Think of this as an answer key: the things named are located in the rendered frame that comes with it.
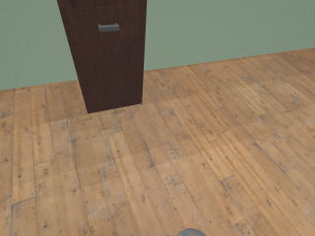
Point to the drawer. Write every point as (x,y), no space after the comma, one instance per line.
(83,22)

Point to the cabinet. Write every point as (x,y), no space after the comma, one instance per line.
(110,71)

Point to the handle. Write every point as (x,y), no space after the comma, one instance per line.
(108,27)

